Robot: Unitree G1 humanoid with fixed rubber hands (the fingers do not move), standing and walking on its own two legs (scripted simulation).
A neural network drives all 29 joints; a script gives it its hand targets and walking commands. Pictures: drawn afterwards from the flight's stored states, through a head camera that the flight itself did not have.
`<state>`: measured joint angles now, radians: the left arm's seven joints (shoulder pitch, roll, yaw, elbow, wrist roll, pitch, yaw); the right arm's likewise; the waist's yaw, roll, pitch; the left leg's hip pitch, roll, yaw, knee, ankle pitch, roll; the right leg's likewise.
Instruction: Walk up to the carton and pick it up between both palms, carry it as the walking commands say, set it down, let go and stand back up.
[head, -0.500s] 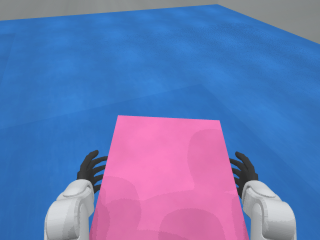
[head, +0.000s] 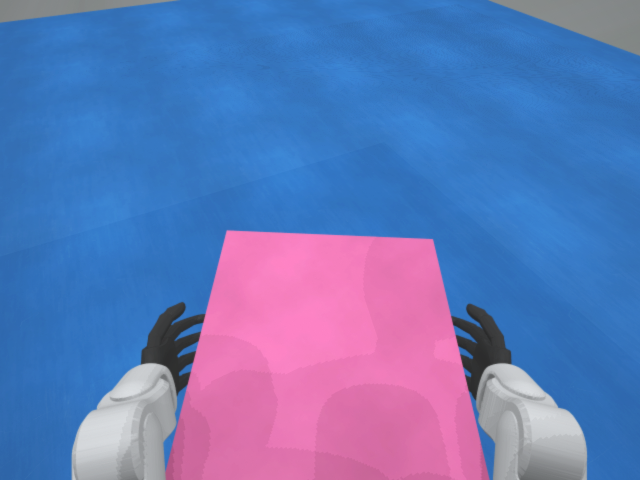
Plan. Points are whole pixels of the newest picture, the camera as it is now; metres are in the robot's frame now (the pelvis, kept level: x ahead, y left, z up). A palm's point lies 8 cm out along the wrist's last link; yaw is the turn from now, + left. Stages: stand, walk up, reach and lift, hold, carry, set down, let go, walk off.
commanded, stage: carry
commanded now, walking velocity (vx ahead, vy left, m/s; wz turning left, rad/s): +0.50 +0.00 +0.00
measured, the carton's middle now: (324, 382) +0.27 +0.01 -0.02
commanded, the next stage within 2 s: none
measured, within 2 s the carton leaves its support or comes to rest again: neither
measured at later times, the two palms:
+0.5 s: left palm (200, 202) +0.52 +0.20 +0.07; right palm (422, 201) +0.53 -0.15 +0.07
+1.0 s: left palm (244, 102) +0.82 +0.17 +0.09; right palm (410, 98) +0.86 -0.18 +0.08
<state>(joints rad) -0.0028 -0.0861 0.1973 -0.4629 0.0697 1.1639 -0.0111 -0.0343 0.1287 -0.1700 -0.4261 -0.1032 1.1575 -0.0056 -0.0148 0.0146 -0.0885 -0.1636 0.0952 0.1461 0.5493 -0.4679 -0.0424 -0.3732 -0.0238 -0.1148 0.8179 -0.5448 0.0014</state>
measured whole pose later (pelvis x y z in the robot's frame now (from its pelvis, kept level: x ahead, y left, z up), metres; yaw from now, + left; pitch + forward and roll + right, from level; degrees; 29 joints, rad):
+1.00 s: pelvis +0.59 -0.03 +0.02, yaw +4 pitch +4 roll +1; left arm -0.02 -0.13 0.17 -0.44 0.10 1.14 0.01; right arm -0.05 0.10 -0.21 -0.43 -0.09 1.16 0.01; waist 0.03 0.01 -0.03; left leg -0.43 0.07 0.10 0.97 -0.40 -0.02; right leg -0.27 -0.05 -0.19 0.38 -0.18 -0.04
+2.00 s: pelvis +1.26 +0.04 +0.00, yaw +3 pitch +3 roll +2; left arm -0.02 -0.10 0.19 -0.47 0.09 1.14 0.00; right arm -0.07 0.13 -0.19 -0.42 -0.10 1.13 0.02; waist 0.02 -0.05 -0.07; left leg -0.38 0.02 0.23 0.49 -0.13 0.06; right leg -0.11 -0.11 -0.12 0.65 -0.47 0.04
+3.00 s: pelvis +1.92 +0.10 +0.02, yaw +1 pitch +3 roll -2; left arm -0.06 -0.11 0.18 -0.42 0.10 1.14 0.00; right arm -0.04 0.12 -0.22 -0.43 -0.08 1.13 0.00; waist -0.03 0.00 -0.04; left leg -0.05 0.03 0.21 0.26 -0.27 0.04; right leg -0.52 -0.08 -0.11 0.81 -0.20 0.02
